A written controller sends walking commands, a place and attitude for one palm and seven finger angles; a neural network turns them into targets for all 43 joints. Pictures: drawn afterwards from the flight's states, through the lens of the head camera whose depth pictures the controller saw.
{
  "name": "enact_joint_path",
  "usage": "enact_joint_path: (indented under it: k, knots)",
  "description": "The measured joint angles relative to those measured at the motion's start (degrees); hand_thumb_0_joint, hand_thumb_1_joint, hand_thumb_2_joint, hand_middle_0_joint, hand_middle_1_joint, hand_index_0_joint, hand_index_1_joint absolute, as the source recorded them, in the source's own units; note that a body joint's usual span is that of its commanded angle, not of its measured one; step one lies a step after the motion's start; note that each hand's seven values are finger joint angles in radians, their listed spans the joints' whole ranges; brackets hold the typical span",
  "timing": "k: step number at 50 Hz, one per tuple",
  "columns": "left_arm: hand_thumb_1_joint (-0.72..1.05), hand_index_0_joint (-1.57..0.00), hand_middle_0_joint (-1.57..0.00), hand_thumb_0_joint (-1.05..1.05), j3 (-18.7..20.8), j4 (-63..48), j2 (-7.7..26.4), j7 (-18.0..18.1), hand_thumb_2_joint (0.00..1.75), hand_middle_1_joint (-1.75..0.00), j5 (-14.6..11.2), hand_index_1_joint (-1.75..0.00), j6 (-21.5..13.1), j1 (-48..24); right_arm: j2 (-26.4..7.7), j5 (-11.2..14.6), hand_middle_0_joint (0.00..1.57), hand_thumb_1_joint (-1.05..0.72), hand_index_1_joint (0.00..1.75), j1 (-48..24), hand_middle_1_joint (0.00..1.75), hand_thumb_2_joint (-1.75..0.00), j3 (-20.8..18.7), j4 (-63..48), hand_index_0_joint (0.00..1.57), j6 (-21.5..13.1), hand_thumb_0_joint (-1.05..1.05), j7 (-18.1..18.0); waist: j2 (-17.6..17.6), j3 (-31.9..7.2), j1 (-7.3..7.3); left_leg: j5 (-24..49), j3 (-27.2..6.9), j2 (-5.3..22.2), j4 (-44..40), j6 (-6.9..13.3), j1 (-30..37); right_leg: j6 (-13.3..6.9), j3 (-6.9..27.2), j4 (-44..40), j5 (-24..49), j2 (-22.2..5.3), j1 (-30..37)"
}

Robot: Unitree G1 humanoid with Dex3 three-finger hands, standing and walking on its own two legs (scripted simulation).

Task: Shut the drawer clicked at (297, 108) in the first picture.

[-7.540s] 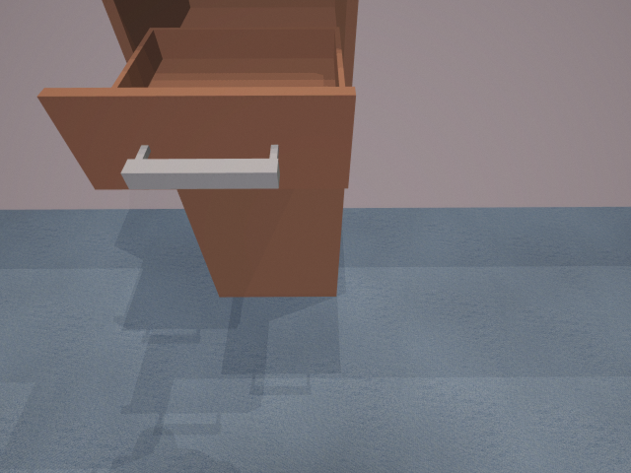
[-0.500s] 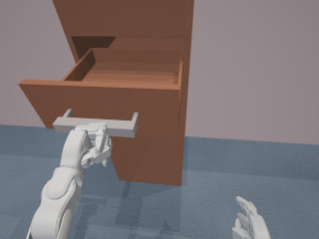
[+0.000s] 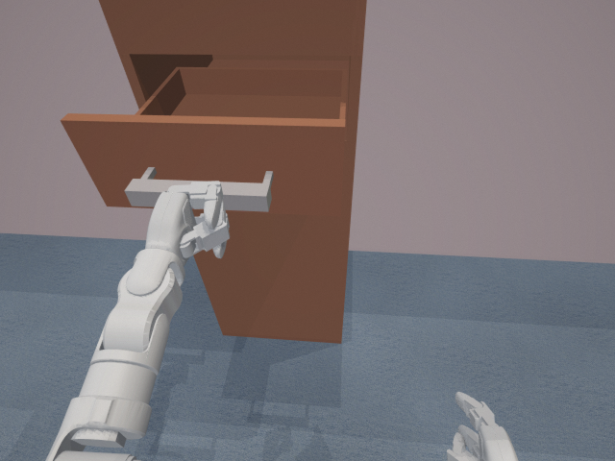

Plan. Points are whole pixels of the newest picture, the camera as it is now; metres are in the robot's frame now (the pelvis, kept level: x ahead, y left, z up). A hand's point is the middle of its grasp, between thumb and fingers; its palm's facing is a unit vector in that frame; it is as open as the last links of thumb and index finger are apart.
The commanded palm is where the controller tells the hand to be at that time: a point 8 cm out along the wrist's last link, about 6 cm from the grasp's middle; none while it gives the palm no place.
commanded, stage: push the drawer shut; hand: left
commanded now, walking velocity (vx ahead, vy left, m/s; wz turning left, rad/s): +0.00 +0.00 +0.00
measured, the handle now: (204, 184) +0.43 +0.19 +0.16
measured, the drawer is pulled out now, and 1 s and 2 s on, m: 0.23 0.11 0.00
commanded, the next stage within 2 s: none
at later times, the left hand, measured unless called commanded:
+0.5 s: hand (235, 191) +0.42 +0.14 +0.16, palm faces -0.01 -1.00 -0.03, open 3.0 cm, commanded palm +0.41 +0.19 +0.16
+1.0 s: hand (245, 168) +0.47 +0.14 +0.16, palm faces -0.01 -1.00 -0.03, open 3.1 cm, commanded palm +0.48 +0.19 +0.16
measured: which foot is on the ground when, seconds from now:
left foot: down 0.00-1.00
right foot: down 0.00-1.00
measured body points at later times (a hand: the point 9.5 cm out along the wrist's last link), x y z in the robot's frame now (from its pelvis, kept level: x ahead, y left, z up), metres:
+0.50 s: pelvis +0.01 +0.00 +0.00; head +0.01 -0.01 +0.45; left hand +0.41 +0.19 +0.16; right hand +0.13 -0.24 -0.11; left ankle +0.05 +0.13 -0.73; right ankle +0.01 -0.11 -0.73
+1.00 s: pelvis +0.02 +0.00 +0.00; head +0.04 -0.01 +0.45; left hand +0.47 +0.19 +0.16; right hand +0.10 -0.25 -0.12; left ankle +0.05 +0.13 -0.73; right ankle +0.01 -0.11 -0.73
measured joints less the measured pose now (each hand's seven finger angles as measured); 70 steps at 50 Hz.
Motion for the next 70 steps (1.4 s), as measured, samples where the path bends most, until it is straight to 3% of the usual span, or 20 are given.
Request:
enact_joint_path:
  k: [20, 43, 56, 70]
  knots:
    - [0.80, -1.40, -1.40, -0.01, 3.9, 16.2, 1.1, -0.4, 0.97, -1.60, 1.3, -1.60, -4.5, -11.8, -0.6, -0.2, 0.20, -0.90, 0.30, 4.0, 0.30, -0.90, -1.7, 0.9, 0.21, 0.8, 0.02, 1.1, -0.6, -1.0, -1.99, -0.5, 1.2, 0.5, 0.2, 0.3, -2.8, 0.2, 1.3, -0.4, 0.3, 0.5, -3.0]
    - [0.81, -1.40, -1.40, -0.01, 5.6, 31.4, 2.0, -0.7, 0.98, -1.60, 2.6, -1.60, -9.6, -23.3, -0.7, -0.7, 0.20, -0.90, 0.30, 5.9, 0.30, -0.90, -2.4, 0.9, 0.21, 1.5, 0.01, 2.4, -0.7, -1.8, -2.78, -1.6, 0.7, 0.6, 2.0, 0.2, -6.5, 0.2, 0.7, 0.7, -0.6, 0.5, -6.2]
    - [0.81, -1.40, -1.40, 0.00, 9.2, 43.9, 5.9, -2.4, 0.98, -1.60, 3.8, -1.60, -13.7, -32.0, -1.3, -1.1, 0.20, -0.90, 0.30, 8.8, 0.30, -0.90, -2.6, 1.4, 0.21, 2.0, 0.01, 2.7, -0.7, -2.1, -5.23, -2.0, 0.8, 1.1, 3.6, 0.1, -10.4, 0.1, 1.0, 2.0, -0.6, 1.1, -10.2]
    - [0.78, -1.40, -1.40, -0.03, 13.2, 53.3, 11.4, -3.4, 0.97, -1.60, 6.1, -1.60, -15.5, -39.9, -2.4, -2.0, 0.20, -0.90, 0.30, 12.8, 0.30, -0.90, -3.2, 2.2, 0.21, 3.3, 0.01, 3.2, -0.9, -2.5, -8.67, -2.5, 1.3, 1.6, 5.4, 0.4, -15.4, 0.4, 1.5, 2.7, -0.4, 1.6, -14.9]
